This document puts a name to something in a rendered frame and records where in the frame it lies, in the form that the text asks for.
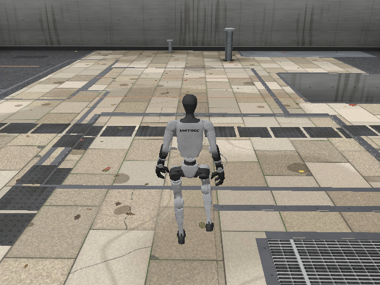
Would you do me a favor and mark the left robot forearm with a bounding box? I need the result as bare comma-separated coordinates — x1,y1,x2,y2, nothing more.
157,144,168,168

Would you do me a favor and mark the right robot forearm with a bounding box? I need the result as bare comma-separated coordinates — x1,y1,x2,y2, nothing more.
212,145,224,173

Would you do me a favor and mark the humanoid robot torso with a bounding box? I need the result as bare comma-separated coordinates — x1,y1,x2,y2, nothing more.
176,117,204,178

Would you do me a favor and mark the robot left thigh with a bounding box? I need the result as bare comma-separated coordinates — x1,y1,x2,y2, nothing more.
169,166,184,209

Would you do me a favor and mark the left robot hand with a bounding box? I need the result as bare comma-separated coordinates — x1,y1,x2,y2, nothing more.
156,166,169,179

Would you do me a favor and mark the left robot upper arm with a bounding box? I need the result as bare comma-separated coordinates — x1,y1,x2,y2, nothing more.
162,120,178,153

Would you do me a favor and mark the right robot hand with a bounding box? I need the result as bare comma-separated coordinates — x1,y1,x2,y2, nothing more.
211,171,225,186

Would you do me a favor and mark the right robot upper arm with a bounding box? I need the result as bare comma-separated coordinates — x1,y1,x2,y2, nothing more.
202,120,218,154

